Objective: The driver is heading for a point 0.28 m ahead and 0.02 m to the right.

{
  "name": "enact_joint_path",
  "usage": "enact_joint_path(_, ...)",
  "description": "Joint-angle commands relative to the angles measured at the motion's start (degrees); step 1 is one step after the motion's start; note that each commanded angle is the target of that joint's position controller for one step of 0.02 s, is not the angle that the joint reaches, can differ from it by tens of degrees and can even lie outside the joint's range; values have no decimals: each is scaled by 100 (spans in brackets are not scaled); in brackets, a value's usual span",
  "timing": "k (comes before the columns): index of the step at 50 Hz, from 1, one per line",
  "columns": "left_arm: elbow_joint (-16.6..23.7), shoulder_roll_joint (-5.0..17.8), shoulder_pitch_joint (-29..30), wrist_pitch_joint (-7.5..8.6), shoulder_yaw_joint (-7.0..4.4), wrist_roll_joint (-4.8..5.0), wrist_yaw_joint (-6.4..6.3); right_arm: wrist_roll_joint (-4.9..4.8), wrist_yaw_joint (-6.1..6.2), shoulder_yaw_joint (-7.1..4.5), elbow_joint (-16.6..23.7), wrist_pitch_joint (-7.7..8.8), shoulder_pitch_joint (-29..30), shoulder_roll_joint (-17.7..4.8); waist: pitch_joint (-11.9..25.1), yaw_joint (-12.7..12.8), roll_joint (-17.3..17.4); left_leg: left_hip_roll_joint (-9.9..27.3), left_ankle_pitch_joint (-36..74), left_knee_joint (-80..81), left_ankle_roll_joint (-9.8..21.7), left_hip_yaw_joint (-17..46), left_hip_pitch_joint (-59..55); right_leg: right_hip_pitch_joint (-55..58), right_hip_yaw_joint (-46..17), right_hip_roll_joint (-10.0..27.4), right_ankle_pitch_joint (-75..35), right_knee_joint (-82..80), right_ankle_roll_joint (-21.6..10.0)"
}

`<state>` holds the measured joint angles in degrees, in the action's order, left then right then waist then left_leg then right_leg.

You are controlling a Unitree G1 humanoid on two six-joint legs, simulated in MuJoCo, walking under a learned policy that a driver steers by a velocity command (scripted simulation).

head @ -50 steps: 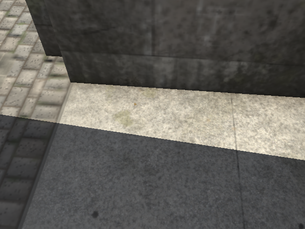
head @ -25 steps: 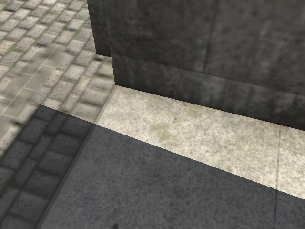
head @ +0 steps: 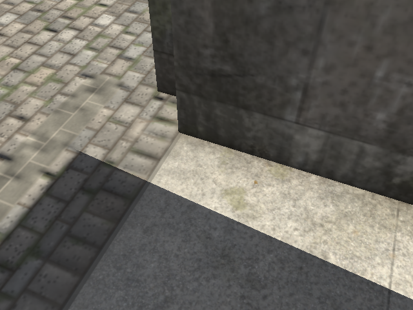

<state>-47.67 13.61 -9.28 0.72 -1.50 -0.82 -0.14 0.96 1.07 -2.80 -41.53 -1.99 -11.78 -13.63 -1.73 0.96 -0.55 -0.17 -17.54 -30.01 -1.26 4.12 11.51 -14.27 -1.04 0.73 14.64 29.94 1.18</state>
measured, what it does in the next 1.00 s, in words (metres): stands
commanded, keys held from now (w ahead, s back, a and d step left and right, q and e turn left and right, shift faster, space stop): no key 1.00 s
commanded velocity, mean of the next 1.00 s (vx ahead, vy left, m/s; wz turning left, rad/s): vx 0.00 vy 0.00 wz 0.01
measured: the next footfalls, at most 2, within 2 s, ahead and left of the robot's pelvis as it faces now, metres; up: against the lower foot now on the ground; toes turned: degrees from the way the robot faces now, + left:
right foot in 1.88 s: +0.22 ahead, -0.09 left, +0.00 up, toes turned -1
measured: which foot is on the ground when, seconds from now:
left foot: down 0.00-1.00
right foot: down 0.00-1.00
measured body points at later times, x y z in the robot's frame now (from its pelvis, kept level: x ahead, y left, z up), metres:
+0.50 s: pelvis +0.00 +0.01 +0.00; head +0.00 +0.01 +0.45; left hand +0.05 +0.27 -0.14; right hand +0.07 -0.24 -0.14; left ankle -0.01 +0.14 -0.73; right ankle +0.01 -0.13 -0.73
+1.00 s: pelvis +0.00 +0.00 +0.00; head +0.01 +0.00 +0.45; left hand +0.02 +0.25 -0.15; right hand +0.02 -0.24 -0.15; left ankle -0.01 +0.14 -0.73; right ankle +0.01 -0.13 -0.73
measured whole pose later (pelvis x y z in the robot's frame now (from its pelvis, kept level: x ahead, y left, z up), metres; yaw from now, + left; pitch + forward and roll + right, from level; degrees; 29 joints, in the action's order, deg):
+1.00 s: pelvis +0.00 +0.00 +0.00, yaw +0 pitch -2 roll +0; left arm -63.0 11.5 -12.9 -0.4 -1.3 0.1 -2.5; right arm 0.1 2.3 -0.6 -60.0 0.2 -15.7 -11.2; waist -2.5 0.6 -0.1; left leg -0.4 -17.0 -28.8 -1.0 3.5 10.3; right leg -13.4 -1.6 1.1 14.3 29.3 1.5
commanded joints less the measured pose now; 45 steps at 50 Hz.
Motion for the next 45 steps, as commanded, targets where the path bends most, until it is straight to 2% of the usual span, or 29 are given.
enact_joint_path(1, 227, 622, 93, 9, -161, 4, -66, 4, 29, -122, 272, 154, 75, -598, 116, 27, 420, 297, 741, 599, 211, 313, 377, 255, -97, 127, -495, -310, -67)
enact_joint_path(11, -315, 610, -10, -22, -189, 38, -148, -21, 71, -63, -116, 251, -94, -519, 34, 13, 156, 205, 542, 632, 209, 254, 388, 300, -101, 123, -472, -384, 23)
enact_joint_path(25, -985, 563, -234, -54, -172, 71, -231, -58, 107, -8, -846, 264, -313, -431, -17, 1, 103, 70, 738, 658, 182, 56, 256, 300, -70, 100, -559, -475, -8)
enact_joint_path(45, -1384, 388, -523, -83, -83, 86, -257, -89, 139, 107, -1641, 255, -607, -327, -116, -28, 53, 3, 765, 695, 140, -88, 287, 294, -14, 40, -609, -519, -62)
